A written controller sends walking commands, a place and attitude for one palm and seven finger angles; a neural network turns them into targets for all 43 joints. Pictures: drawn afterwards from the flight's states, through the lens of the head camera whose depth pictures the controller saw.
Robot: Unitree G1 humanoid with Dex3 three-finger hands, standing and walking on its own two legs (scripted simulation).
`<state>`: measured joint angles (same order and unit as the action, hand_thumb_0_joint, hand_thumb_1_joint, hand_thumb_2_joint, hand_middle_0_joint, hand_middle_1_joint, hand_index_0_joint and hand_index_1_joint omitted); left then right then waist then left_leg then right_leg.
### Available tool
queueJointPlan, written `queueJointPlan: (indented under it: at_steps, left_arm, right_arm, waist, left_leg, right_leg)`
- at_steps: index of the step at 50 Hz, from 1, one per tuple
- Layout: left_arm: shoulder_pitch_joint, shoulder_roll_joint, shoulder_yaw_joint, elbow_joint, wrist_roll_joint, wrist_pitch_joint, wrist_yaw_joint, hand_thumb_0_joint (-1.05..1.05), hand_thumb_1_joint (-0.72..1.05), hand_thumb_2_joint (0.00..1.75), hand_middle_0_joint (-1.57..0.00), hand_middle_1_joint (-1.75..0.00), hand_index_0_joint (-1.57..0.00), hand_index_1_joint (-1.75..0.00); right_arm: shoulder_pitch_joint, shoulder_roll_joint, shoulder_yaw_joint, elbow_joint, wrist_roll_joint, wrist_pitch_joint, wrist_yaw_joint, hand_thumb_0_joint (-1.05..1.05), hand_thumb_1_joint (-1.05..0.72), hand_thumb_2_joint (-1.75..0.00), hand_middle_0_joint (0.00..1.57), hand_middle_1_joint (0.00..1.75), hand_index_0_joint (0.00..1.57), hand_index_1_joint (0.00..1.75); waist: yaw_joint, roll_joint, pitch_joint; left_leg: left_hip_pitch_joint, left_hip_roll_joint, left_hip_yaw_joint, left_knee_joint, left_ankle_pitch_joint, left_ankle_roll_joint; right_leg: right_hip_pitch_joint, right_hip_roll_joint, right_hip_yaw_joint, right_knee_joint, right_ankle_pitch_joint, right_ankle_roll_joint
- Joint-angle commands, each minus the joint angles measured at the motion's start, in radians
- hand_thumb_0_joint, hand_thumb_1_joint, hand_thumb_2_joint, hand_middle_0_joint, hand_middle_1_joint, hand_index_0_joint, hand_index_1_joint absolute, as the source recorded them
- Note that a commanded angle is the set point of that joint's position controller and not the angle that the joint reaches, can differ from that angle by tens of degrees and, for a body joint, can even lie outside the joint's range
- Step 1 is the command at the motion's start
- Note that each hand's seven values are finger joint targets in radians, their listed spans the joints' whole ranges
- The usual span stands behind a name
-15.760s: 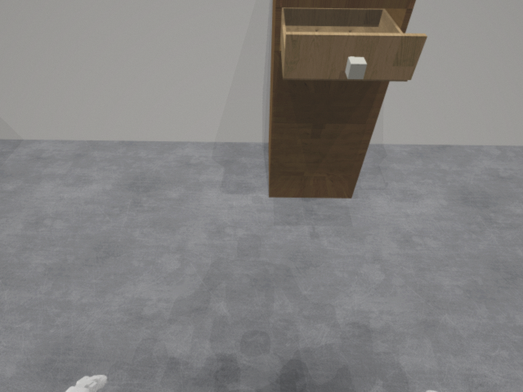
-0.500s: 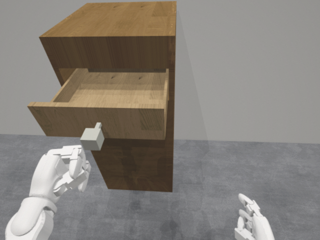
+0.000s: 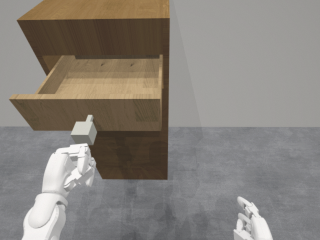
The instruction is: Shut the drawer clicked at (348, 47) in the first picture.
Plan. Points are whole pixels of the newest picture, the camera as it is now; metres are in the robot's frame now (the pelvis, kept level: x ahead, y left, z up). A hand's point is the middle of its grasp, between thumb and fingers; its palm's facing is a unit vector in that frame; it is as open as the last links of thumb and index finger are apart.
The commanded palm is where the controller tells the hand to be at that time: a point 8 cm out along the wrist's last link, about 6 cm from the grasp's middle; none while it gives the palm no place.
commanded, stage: bring the fist close to the handle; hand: left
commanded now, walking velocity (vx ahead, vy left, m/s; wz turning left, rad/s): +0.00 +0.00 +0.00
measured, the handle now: (86, 127) +0.37 +0.22 +0.09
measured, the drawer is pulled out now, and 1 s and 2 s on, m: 0.21 0.19 0.07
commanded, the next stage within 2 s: push the drawer shut in 0.58 s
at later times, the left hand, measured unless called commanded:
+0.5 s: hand (94, 161) +0.27 +0.18 +0.09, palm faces +0.05 -1.00 -0.04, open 3.3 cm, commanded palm +0.24 +0.23 +0.09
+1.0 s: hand (94, 151) +0.30 +0.18 +0.08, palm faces +0.04 -1.00 -0.02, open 3.1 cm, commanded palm +0.28 +0.23 +0.09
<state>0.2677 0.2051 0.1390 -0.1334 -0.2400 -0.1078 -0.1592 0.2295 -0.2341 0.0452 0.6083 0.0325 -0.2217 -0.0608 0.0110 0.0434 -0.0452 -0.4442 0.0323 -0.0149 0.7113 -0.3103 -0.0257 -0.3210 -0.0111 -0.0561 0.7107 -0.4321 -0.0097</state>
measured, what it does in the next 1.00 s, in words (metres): stands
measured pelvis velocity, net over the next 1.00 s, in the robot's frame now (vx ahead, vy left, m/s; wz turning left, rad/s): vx -0.01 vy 0.00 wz -0.01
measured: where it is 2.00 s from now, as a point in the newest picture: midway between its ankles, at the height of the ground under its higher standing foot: outside the picture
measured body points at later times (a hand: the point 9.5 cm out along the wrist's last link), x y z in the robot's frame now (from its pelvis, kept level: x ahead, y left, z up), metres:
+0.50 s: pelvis +0.00 +0.00 +0.00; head +0.01 -0.02 +0.45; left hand +0.26 +0.23 +0.09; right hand +0.15 -0.24 -0.09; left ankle +0.04 +0.14 -0.72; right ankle -0.04 -0.11 -0.72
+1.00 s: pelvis -0.01 +0.00 +0.00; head +0.01 -0.01 +0.45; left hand +0.29 +0.24 +0.09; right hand +0.15 -0.24 -0.10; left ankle +0.04 +0.14 -0.72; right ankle -0.04 -0.11 -0.72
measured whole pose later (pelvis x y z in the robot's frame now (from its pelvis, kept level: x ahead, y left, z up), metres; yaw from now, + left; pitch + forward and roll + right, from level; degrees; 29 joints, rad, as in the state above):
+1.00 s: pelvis -0.01 +0.00 +0.00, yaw -1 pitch +5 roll -1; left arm -0.02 0.23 0.18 0.21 -0.24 -0.19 -0.17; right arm 0.22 -0.24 0.03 0.62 0.04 -0.13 -0.06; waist 0.00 0.04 -0.06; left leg -0.52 0.04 -0.01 0.75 -0.31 -0.02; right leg -0.40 -0.01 -0.05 0.75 -0.43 -0.01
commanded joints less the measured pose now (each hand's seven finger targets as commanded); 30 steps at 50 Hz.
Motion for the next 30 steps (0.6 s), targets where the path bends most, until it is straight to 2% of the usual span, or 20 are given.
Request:
queueJointPlan:
  at_steps: [1, 2, 3, 5, 6, 7, 9, 11, 12, 13, 15, 16, 18, 20, 21, 22, 23, 25, 27, 30]
  left_arm:
    - [-0.238, 0.109, 0.065, -0.157, -0.010, -0.106, 0.017, 0.00, 0.90, 0.90, -1.40, -1.60, -1.40, -1.60]
    - [-0.230, 0.116, 0.063, -0.136, -0.007, -0.113, 0.018, 0.00, 0.90, 0.90, -1.40, -1.60, -1.40, -1.60]
    - [-0.247, 0.095, 0.045, -0.129, -0.007, -0.121, 0.016, 0.00, 0.90, 0.90, -1.40, -1.60, -1.40, -1.60]
    - [-0.231, 0.113, 0.069, -0.102, -0.010, -0.131, 0.016, 0.00, 0.90, 0.90, -1.40, -1.60, -1.40, -1.60]
    - [-0.215, 0.119, 0.080, -0.068, -0.009, -0.133, 0.016, 0.00, 0.90, 0.90, -1.40, -1.60, -1.40, -1.60]
    - [-0.232, 0.122, 0.068, -0.037, -0.003, -0.136, 0.016, 0.00, 0.90, 0.90, -1.40, -1.60, -1.40, -1.60]
    - [-0.297, 0.112, 0.056, -0.004, -0.001, -0.142, 0.017, 0.00, 0.90, 0.90, -1.40, -1.60, -1.40, -1.60]
    - [-0.334, 0.125, 0.070, -0.033, 0.001, -0.157, 0.026, 0.00, 0.90, 0.90, -1.40, -1.60, -1.40, -1.60]
    - [-0.341, 0.141, 0.074, -0.054, 0.007, -0.167, 0.034, 0.00, 0.90, 0.90, -1.40, -1.60, -1.40, -1.60]
    - [-0.329, 0.131, 0.071, -0.084, 0.008, -0.176, 0.038, 0.00, 0.90, 0.90, -1.40, -1.60, -1.40, -1.60]
    - [-0.294, 0.140, 0.091, -0.098, 0.003, -0.187, 0.047, 0.00, 0.90, 0.90, -1.40, -1.60, -1.40, -1.60]
    - [-0.294, 0.148, 0.099, -0.091, 0.001, -0.190, 0.049, 0.00, 0.90, 0.90, -1.40, -1.60, -1.40, -1.60]
    - [-0.281, 0.138, 0.094, -0.038, -0.003, -0.185, 0.046, 0.00, 0.90, 0.90, -1.40, -1.60, -1.40, -1.60]
    - [-0.302, 0.126, 0.082, -0.002, -0.007, -0.173, 0.037, 0.00, 0.90, 0.90, -1.40, -1.60, -1.40, -1.60]
    - [-0.283, 0.116, 0.078, 0.009, -0.010, -0.163, 0.030, 0.00, 0.90, 0.90, -1.40, -1.60, -1.40, -1.60]
    - [-0.264, 0.130, 0.085, 0.023, -0.011, -0.154, 0.025, 0.00, 0.90, 0.90, -1.40, -1.60, -1.40, -1.60]
    - [-0.254, 0.121, 0.082, 0.023, -0.014, -0.147, 0.018, 0.00, 0.90, 0.90, -1.40, -1.60, -1.40, -1.60]
    - [-0.295, 0.125, 0.076, -0.005, -0.018, -0.141, 0.008, 0.00, 0.90, 0.90, -1.40, -1.60, -1.40, -1.60]
    - [-0.313, 0.131, 0.071, -0.027, -0.017, -0.148, 0.007, 0.00, 0.90, 0.90, -1.40, -1.60, -1.40, -1.60]
    - [-0.346, 0.146, 0.092, -0.057, -0.015, -0.178, 0.014, 0.00, 0.90, 0.90, -1.40, -1.60, -1.40, -1.60]
  right_arm:
    - [-0.094, -0.110, -0.054, -0.152, 0.001, -0.044, -0.006, 0.00, -0.90, -0.90, 0.20, 0.30, 0.20, 0.30]
    - [-0.088, -0.112, -0.055, -0.151, -0.001, -0.042, -0.003, 0.00, -0.90, -0.90, 0.20, 0.30, 0.20, 0.30]
    - [-0.092, -0.110, -0.058, -0.153, -0.001, -0.042, -0.001, 0.00, -0.90, -0.90, 0.20, 0.30, 0.20, 0.30]
    - [-0.084, -0.115, -0.063, -0.151, -0.003, -0.038, 0.002, 0.00, -0.90, -0.90, 0.20, 0.30, 0.20, 0.30]
    - [-0.081, -0.116, -0.064, -0.149, -0.001, -0.033, 0.002, 0.00, -0.90, -0.90, 0.20, 0.30, 0.20, 0.30]
    - [-0.074, -0.121, -0.063, -0.147, -0.004, -0.025, 0.003, 0.00, -0.90, -0.90, 0.20, 0.30, 0.20, 0.30]
    - [-0.083, -0.120, -0.064, -0.147, 0.000, -0.014, 0.005, 0.00, -0.90, -0.90, 0.20, 0.30, 0.20, 0.30]
    - [-0.088, -0.118, -0.067, -0.153, 0.001, -0.011, 0.004, 0.00, -0.90, -0.90, 0.20, 0.30, 0.20, 0.30]
    - [-0.086, -0.119, -0.067, -0.157, -0.002, -0.011, 0.006, 0.00, -0.90, -0.90, 0.20, 0.30, 0.20, 0.30]
    - [-0.089, -0.114, -0.069, -0.163, -0.003, -0.012, 0.008, 0.00, -0.90, -0.90, 0.20, 0.30, 0.20, 0.30]
    - [-0.083, -0.111, -0.070, -0.166, -0.004, -0.012, 0.011, 0.00, -0.90, -0.90, 0.20, 0.30, 0.20, 0.30]
    - [-0.083, -0.112, -0.070, -0.162, -0.004, -0.008, 0.011, 0.00, -0.90, -0.90, 0.20, 0.30, 0.20, 0.30]
    - [-0.082, -0.115, -0.069, -0.158, -0.002, 0.002, 0.011, 0.00, -0.90, -0.90, 0.20, 0.30, 0.20, 0.30]
    - [-0.087, -0.117, -0.068, -0.153, 0.003, 0.009, 0.010, 0.00, -0.90, -0.90, 0.20, 0.30, 0.20, 0.30]
    - [-0.084, -0.117, -0.069, -0.155, 0.004, 0.012, 0.010, 0.00, -0.90, -0.90, 0.20, 0.30, 0.20, 0.30]
    - [-0.084, -0.123, -0.070, -0.159, 0.005, 0.016, 0.008, 0.00, -0.90, -0.90, 0.20, 0.30, 0.20, 0.30]
    - [-0.087, -0.121, -0.070, -0.164, 0.008, 0.020, 0.007, 0.00, -0.90, -0.90, 0.20, 0.30, 0.20, 0.30]
    - [-0.086, -0.120, -0.069, -0.166, 0.009, 0.021, 0.004, 0.00, -0.90, -0.90, 0.20, 0.30, 0.20, 0.30]
    - [-0.084, -0.122, -0.067, -0.167, 0.006, 0.022, 0.001, 0.00, -0.90, -0.90, 0.20, 0.30, 0.20, 0.30]
    - [-0.084, -0.116, -0.068, -0.163, 0.003, 0.017, 0.000, 0.00, -0.90, -0.90, 0.20, 0.30, 0.20, 0.30]
  waist:
    - [-0.015, -0.005, -0.151]
    - [-0.015, -0.033, -0.151]
    - [-0.014, -0.014, -0.168]
    - [-0.008, -0.023, -0.195]
    - [-0.005, -0.021, -0.188]
    - [-0.015, -0.070, -0.172]
    - [-0.021, -0.046, -0.143]
    - [-0.013, -0.001, -0.174]
    - [-0.012, -0.024, -0.187]
    - [-0.002, 0.007, -0.235]
    - [0.004, -0.001, -0.267]
    - [0.001, -0.001, -0.264]
    - [-0.009, -0.055, -0.212]
    - [-0.019, -0.052, -0.162]
    - [-0.014, -0.046, -0.170]
    - [-0.014, -0.076, -0.155]
    - [-0.006, -0.060, -0.164]
    - [-0.014, -0.047, -0.180]
    - [-0.023, -0.061, -0.179]
    - [-0.019, -0.033, -0.206]
  left_leg:
    - [0.175, -0.035, 0.019, -0.071, 0.150, 0.045]
    - [0.159, -0.031, 0.014, -0.070, 0.148, 0.047]
    - [0.171, -0.032, 0.017, -0.065, 0.155, 0.048]
    - [0.167, -0.032, 0.020, -0.055, 0.179, 0.046]
    - [0.156, -0.032, 0.022, -0.053, 0.181, 0.043]
    - [0.131, -0.031, 0.019, -0.050, 0.171, 0.048]
    - [0.113, -0.033, 0.020, -0.049, 0.130, 0.044]
    - [0.132, -0.031, 0.021, -0.051, 0.122, 0.043]
    - [0.130, -0.030, 0.019, -0.051, 0.131, 0.047]
    - [0.156, -0.030, 0.022, -0.049, 0.162, 0.047]
    - [0.169, -0.027, 0.026, -0.044, 0.196, 0.046]
    - [0.163, -0.028, 0.029, -0.041, 0.201, 0.046]
    - [0.131, -0.026, 0.027, -0.043, 0.179, 0.048]
    - [0.112, -0.029, 0.029, -0.049, 0.137, 0.046]
    - [0.117, -0.030, 0.031, -0.052, 0.135, 0.047]
    - [0.103, -0.029, 0.029, -0.052, 0.130, 0.051]
    - [0.107, -0.031, 0.031, -0.056, 0.132, 0.049]
    - [0.125, -0.033, 0.031, -0.054, 0.137, 0.050]
    - [0.127, -0.031, 0.028, -0.047, 0.143, 0.055]
    - [0.147, -0.031, 0.023, -0.048, 0.152, 0.051]
  right_leg:
    - [-0.100, 0.020, 0.003, -0.117, 0.262, 0.009]
    - [-0.100, 0.023, 0.002, -0.115, 0.255, 0.010]
    - [-0.105, 0.022, 0.004, -0.109, 0.267, 0.009]
    - [-0.092, 0.021, 0.005, -0.097, 0.308, 0.009]
    - [-0.094, 0.023, 0.004, -0.093, 0.310, 0.008]
    - [-0.100, 0.024, 0.004, -0.091, 0.301, 0.013]
    - [-0.136, 0.022, 0.010, -0.092, 0.260, 0.012]
    - [-0.133, 0.024, 0.010, -0.088, 0.236, 0.007]
    - [-0.117, 0.023, 0.012, -0.087, 0.241, 0.007]
    - [-0.099, 0.022, 0.013, -0.077, 0.276, 0.004]
    - [-0.081, 0.024, 0.009, -0.069, 0.319, 0.005]
    - [-0.078, 0.024, 0.011, -0.068, 0.332, 0.005]
    - [-0.092, 0.026, 0.012, -0.077, 0.322, 0.011]
    - [-0.114, 0.026, 0.016, -0.092, 0.283, 0.013]
    - [-0.112, 0.027, 0.014, -0.094, 0.280, 0.012]
    - [-0.106, 0.026, 0.019, -0.102, 0.276, 0.014]
    - [-0.100, 0.024, 0.020, -0.102, 0.278, 0.013]
    - [-0.102, 0.023, 0.021, -0.106, 0.287, 0.014]
    - [-0.104, 0.025, 0.023, -0.106, 0.293, 0.017]
    - [-0.103, 0.027, 0.018, -0.094, 0.295, 0.012]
